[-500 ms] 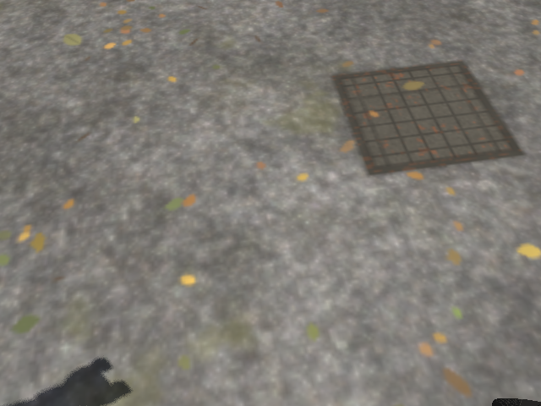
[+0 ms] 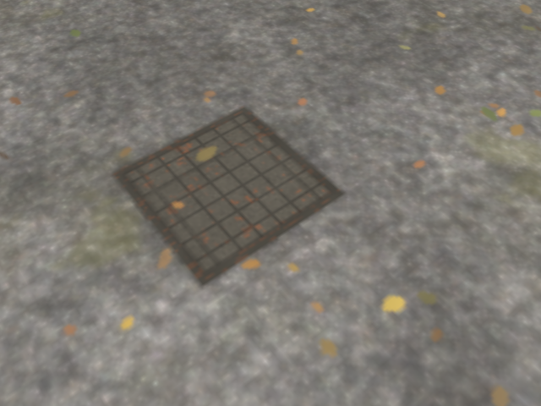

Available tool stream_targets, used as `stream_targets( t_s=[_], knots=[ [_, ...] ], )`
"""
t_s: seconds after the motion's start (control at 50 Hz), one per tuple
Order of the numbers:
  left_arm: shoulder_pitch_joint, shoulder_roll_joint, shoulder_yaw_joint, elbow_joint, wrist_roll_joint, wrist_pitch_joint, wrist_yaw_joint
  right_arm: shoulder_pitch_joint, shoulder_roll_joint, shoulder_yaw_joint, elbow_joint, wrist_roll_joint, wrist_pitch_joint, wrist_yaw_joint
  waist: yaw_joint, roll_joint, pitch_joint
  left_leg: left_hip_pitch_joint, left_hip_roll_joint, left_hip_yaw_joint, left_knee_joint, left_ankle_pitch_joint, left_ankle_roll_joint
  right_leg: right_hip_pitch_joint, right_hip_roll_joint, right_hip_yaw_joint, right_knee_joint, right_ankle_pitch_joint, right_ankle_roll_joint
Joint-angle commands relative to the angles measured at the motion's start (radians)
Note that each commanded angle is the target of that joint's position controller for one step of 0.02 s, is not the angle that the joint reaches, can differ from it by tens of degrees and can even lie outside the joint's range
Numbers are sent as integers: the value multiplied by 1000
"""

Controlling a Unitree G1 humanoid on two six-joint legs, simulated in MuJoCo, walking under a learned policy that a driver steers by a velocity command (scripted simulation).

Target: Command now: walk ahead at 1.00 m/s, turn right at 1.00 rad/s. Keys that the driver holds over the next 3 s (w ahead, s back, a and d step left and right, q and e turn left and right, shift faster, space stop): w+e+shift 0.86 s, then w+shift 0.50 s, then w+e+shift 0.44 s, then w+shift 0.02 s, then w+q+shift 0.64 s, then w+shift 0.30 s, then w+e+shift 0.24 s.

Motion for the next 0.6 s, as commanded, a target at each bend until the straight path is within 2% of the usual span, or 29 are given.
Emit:
stream_targets(
  t_s=[0.02, 0.04, 0.06, 0.08, 0.1, 0.12, 0.14, 0.16, 0.2, 0.24, 0.26, 0.28, 0.3, 0.32, 0.34, 0.36, 0.38, 0.4, 0.42, 0.46, 0.48, 0.5, 0.54, 0.56, 0.6],
  knots=[
    [-52, 111, 30, -93, 11, -44, 16, 45, -157, -44, -89, -15, -1, -1, -83, 72, -29, -316, 69, -66, -130, 47, -35, 184, -262, 620, -462, -149, -180],
    [-57, 93, 24, -83, -2, -41, 25, 31, -159, -46, -91, -21, 11, -2, -88, 57, -3, -286, 80, -46, -209, 52, -55, 110, -232, 547, -463, -90, -170],
    [-49, 87, 20, -75, -10, -40, 36, -17, -146, -41, -107, -34, 17, -4, -75, 56, 18, -250, 77, -15, -300, 88, -71, 38, -200, 481, -470, -28, -159],
    [-37, 91, 21, -65, -15, -37, 48, -97, -122, -32, -139, -47, 18, -4, -49, 45, 44, -222, 60, 20, -406, 170, -89, -29, -169, 428, -470, 45, -151],
    [-30, 97, 24, -53, -17, -32, 59, -165, -89, -22, -160, -52, 17, 0, -22, 29, 52, -164, 39, 44, -519, 285, -99, -87, -132, 381, -453, 73, -128],
    [-20, 107, 29, -42, -19, -25, 65, -212, -61, -15, -175, -49, 17, 5, 4, 6, 44, -91, 14, 63, -634, 383, -103, -129, -104, 348, -436, 60, -97],
    [7, 122, 36, -29, -22, -20, 67, -252, -49, -14, -190, -39, 15, 9, 36, -7, 27, -14, -13, 78, -717, 456, -106, -153, -102, 351, -437, 18, -73],
    [34, 131, 41, -17, -27, -20, 66, -275, -63, -22, -202, -21, 12, 11, 58, -24, 7, 35, -31, 67, -768, 499, -112, -140, -115, 382, -429, -33, -60],
    [56, 119, 41, 3, -41, -20, 69, -290, -114, -46, -212, 11, 10, 11, 65, -73, -12, 34, -27, 5, -854, 485, -116, -9, -139, 450, -371, -87, -36],
    [66, 105, 43, 17, -43, -12, 74, -280, -154, -65, -213, 24, 3, 12, 49, -105, -22, 16, -17, -17, -901, 404, -101, 140, -176, 503, -282, -13, -16],
    [59, 107, 45, 20, -35, -5, 74, -200, -183, -84, -197, 28, -1, 10, 0, -119, -68, 86, -23, -2, -891, 337, -82, 189, -186, 505, -193, 124, 2],
    [33, 101, 39, 11, -16, 0, 65, -14, -215, -110, -163, 31, -1, 4, -107, -119, -181, 271, -9, 15, -858, 281, -54, 193, -154, 463, 10, 290, 42],
    [-1, 37, 12, -22, 17, 1, 54, 245, -242, -117, -128, 25, 9, -9, -223, -82, -378, 637, 120, -90, -738, 116, -18, 14, -127, 400, 348, 232, 78],
    [227, -100, -30, -69, -43, -11, 44, 286, -345, -125, -101, -32, 10, 9, -69, 465, -570, 948, 412, -749, -996, -307, 171, -318, -11, 304, 740, -349, 124],
    [179, -3, -32, -53, -84, -5, 55, 232, -261, -116, -115, -26, 16, 20, -99, 465, -481, 878, 430, -919, -1111, -652, 176, -476, -134, 243, 852, -231, 126],
    [33, 81, -14, -60, -61, 2, 59, 173, -177, -100, -126, -15, 27, 8, -141, 296, -302, 732, 374, -723, -1119, -535, 135, -516, -164, 188, 867, -146, 132],
    [-51, 101, -6, -72, -32, 6, 58, 150, -160, -92, -105, -23, 40, 3, -138, 109, -204, 595, 326, -536, -1105, -304, 109, -482, -201, 160, 832, -104, 133],
    [-122, 90, -4, -98, -10, 3, 52, 140, -154, -89, -80, -34, 45, 1, -125, 44, -121, 470, 286, -395, -1102, -112, 101, -450, -234, 152, 776, -81, 128],
    [-121, 71, -2, -109, -21, 10, 43, 114, -133, -81, -59, -44, 41, -3, -85, 72, -80, 380, 263, -298, -1116, -14, 97, -404, -271, 165, 735, -62, 124],
    [-123, 28, -9, -124, -45, 32, 36, 98, -77, -66, -20, -23, 35, 4, -53, 112, -44, 319, 243, -165, -1150, 74, 90, -402, -308, 152, 700, -84, 114],
    [-136, 10, -15, -136, -46, 41, 33, 92, -72, -65, -3, -11, 34, 6, -39, 105, -21, 300, 248, -115, -1166, 119, 95, -428, -324, 148, 684, -84, 114],
    [-151, 1, -20, -147, -40, 46, 30, 84, -85, -69, 8, -8, 34, 6, -29, 91, 1, 284, 257, -67, -1185, 170, 100, -455, -331, 142, 670, -48, 119],
    [-171, 7, -24, -160, -32, 44, 22, 53, -122, -76, 16, -20, 32, 2, -7, 71, 33, 243, 251, 45, -1227, 249, 99, -462, -336, 132, 598, 60, 136],
    [-189, 17, -23, -163, -31, 41, 17, 43, -141, -79, 18, -26, 31, -1, -6, 63, 47, 230, 235, 106, -1247, 277, 92, -450, -332, 114, 543, 126, 141],
    [-261, 33, -22, -173, -26, 33, 4, 67, -169, -83, 35, -27, 32, -6, -32, 16, 77, 255, 205, 211, -1275, 337, 68, -423, -312, 52, 402, 242, 130]
  ],
)
Next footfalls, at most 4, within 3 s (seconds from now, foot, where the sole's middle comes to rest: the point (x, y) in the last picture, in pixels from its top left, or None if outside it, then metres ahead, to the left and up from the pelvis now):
0.30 left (218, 384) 0.51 0.17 -0.75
0.76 right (384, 303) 0.73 -0.25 -0.75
1.22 left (446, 186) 1.14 -0.50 -0.75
1.70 right None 1.15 -1.01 -0.75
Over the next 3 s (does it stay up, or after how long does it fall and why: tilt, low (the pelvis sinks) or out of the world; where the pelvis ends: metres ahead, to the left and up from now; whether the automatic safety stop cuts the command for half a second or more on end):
stays up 1.57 -1.98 0.00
